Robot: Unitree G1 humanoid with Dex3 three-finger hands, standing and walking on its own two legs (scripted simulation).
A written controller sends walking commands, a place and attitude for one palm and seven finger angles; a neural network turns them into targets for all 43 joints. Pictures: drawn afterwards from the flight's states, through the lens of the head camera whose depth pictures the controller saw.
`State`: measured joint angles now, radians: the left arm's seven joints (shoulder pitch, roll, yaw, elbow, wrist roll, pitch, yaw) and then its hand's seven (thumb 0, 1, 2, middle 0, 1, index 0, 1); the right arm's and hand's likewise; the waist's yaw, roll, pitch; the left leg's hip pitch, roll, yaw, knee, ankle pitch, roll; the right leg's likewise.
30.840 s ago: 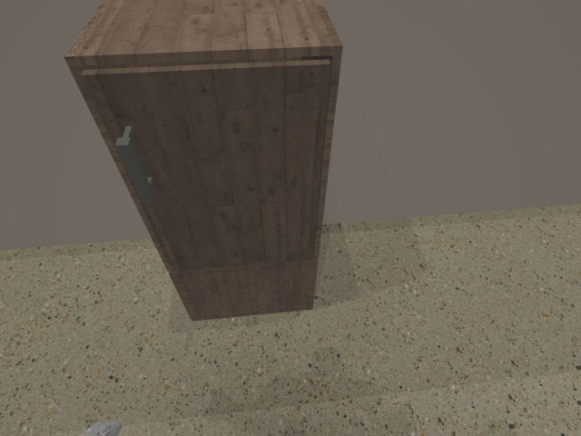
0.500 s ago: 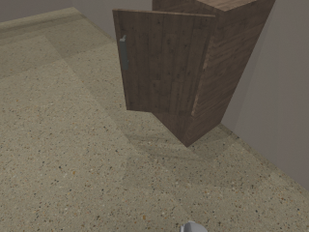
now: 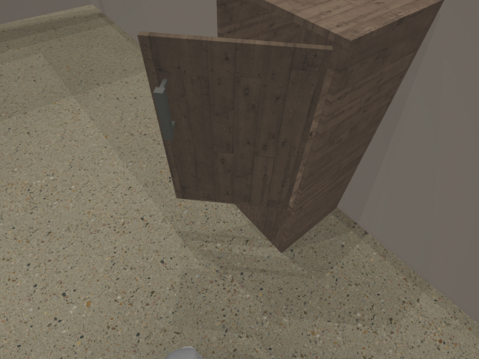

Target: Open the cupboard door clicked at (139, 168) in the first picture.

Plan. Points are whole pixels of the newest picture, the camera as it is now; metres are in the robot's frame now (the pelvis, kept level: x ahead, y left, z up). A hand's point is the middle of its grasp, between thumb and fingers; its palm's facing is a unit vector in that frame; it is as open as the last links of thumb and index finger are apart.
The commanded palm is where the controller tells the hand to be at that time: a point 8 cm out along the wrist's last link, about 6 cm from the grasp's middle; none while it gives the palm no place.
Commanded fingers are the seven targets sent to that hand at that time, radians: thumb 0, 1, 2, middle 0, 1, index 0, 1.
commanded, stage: come to a stop and stand still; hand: left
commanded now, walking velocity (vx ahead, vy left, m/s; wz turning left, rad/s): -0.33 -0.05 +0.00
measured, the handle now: (166, 110) +0.65 +0.22 +0.02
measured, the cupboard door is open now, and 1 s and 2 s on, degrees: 45 45 45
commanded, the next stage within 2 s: none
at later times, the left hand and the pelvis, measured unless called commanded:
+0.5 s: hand out of the picture +0.08 +0.18 -0.17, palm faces +0.03 -0.96 -0.27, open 7.4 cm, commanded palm none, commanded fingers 0.00 0.90 0.90 -0.20 -0.30 -0.20 -0.30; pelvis +0.03 -0.02 -0.01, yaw -1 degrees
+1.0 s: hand out of the picture +0.03 +0.23 -0.18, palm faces -0.01 -0.97 -0.25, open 7.4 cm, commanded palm none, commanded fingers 0.00 0.90 0.90 -0.20 -0.30 -0.20 -0.30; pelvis +0.01 +0.04 -0.01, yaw -1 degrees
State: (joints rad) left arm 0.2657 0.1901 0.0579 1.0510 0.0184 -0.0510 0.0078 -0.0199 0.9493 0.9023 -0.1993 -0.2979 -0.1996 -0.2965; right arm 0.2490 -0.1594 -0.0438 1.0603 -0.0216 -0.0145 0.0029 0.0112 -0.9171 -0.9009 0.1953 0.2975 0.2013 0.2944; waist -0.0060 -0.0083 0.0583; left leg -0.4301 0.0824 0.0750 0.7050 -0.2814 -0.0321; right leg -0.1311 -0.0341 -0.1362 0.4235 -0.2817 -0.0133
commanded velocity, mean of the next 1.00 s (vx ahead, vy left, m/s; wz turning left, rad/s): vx -0.07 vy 0.02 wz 0.00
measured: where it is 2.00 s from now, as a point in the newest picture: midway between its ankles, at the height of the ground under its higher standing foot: outside the picture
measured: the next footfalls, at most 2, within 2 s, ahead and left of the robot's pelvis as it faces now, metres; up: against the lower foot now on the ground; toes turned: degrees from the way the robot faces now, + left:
left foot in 0.06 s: +0.14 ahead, +0.13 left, +0.00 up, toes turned +5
right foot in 0.40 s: +0.08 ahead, -0.11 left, +0.00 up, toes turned -4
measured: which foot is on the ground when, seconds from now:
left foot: up 0.00-0.04, down 0.06-0.42, up 0.44-0.80, down 0.82-1.00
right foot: down 0.00-0.08, up 0.10-0.38, down 0.40-1.00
